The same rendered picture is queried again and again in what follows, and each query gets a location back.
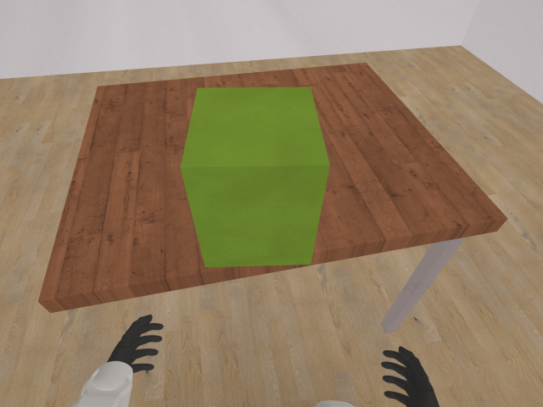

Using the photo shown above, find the right robot hand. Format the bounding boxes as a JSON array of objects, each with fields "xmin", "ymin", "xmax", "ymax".
[{"xmin": 381, "ymin": 346, "xmax": 439, "ymax": 407}]

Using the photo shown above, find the carton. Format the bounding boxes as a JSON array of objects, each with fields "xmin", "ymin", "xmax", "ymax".
[{"xmin": 180, "ymin": 87, "xmax": 330, "ymax": 267}]

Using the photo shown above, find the left robot hand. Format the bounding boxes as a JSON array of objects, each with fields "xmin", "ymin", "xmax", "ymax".
[{"xmin": 108, "ymin": 315, "xmax": 164, "ymax": 373}]

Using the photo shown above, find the table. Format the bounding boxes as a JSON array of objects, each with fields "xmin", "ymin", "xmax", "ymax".
[{"xmin": 38, "ymin": 63, "xmax": 507, "ymax": 334}]

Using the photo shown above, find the left robot forearm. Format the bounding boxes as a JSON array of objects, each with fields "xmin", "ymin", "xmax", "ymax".
[{"xmin": 73, "ymin": 361, "xmax": 133, "ymax": 407}]

